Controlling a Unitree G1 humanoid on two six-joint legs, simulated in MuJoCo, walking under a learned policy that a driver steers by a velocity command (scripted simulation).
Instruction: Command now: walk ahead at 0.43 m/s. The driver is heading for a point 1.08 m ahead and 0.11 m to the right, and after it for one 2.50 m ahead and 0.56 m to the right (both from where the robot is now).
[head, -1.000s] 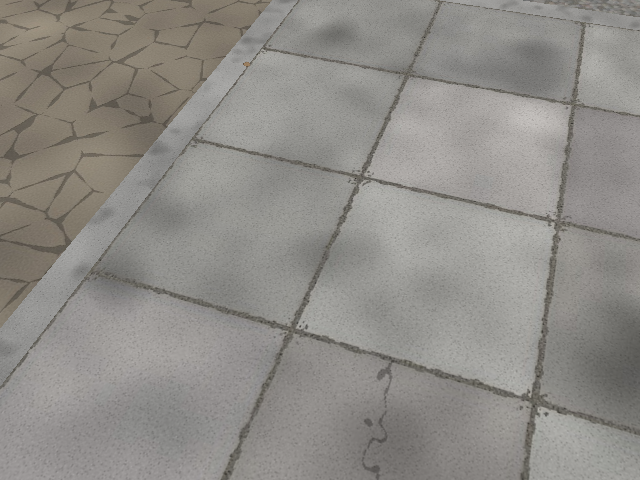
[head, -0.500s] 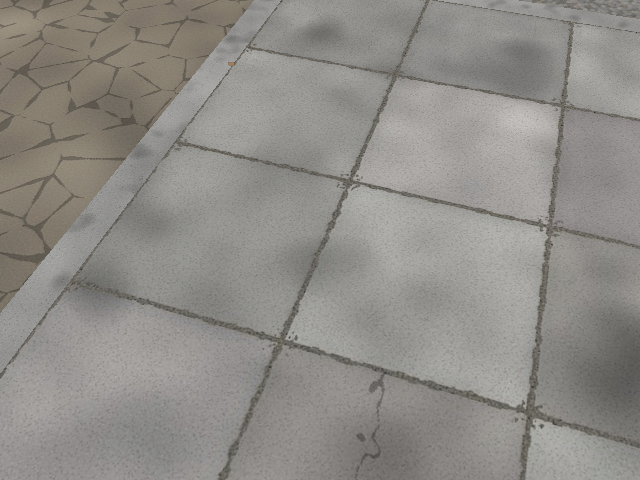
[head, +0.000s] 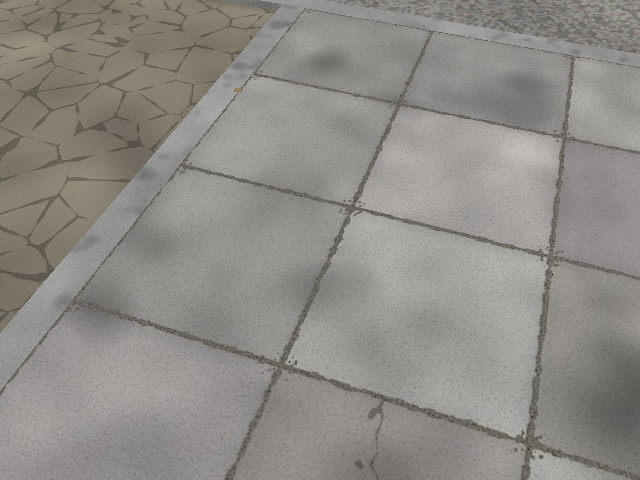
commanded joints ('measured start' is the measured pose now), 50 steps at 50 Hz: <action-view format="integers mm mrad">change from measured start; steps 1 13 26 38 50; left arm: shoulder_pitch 43 33 -206 -563 -126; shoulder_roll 125 196 84 104 94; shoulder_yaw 26 50 8 13 10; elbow -39 -110 -304 -472 -245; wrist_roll -3 -22 -7 -40 1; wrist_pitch -49 -54 -44 -95 -72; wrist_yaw -4 -22 -44 -126 -73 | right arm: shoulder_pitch -152 -114 150 378 75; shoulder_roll -93 -117 -100 -185 -74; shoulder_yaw -25 -19 23 17 34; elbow -107 -146 -66 -71 -315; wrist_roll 7 18 -34 -44 -20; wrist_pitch -68 -95 -136 -97 -142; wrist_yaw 23 59 56 -4 39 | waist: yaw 3 -69 -14 -27 -107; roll -37 -96 48 172 6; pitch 172 127 119 93 68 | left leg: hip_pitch -511 23 182 620 -269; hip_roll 117 27 190 215 136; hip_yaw -83 88 -226 21 -145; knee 201 -243 -722 -624 400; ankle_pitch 60 156 58 1236 32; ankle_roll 28 18 145 71 23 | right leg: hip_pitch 145 -83 -857 -546 -229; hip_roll -391 -299 -200 36 -160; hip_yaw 460 128 150 -68 476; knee -333 -207 789 127 -279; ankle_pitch -332 -31 316 385 -94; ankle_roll -156 -107 -8 -59 -246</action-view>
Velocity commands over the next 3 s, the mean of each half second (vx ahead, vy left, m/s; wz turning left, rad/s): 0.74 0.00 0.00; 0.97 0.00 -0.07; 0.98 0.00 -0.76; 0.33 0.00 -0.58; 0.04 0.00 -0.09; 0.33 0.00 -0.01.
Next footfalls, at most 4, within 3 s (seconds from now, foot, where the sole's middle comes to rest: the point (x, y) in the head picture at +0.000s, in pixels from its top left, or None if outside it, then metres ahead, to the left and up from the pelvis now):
0.30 left None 0.23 0.21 -0.78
0.82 right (322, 392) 0.75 0.03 -0.78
1.26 left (242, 258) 1.15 0.27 -0.78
1.68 right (374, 206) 1.38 -0.11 -0.78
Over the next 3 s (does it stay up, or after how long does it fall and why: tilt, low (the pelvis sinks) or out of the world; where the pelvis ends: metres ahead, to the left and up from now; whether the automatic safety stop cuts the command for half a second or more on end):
stays up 1.44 -0.08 -0.01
